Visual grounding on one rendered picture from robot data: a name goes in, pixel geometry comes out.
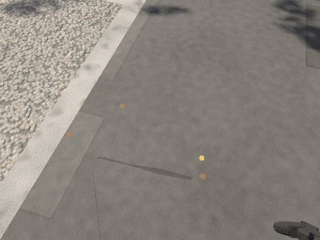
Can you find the robot right hand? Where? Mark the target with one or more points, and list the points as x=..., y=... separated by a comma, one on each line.
x=301, y=230

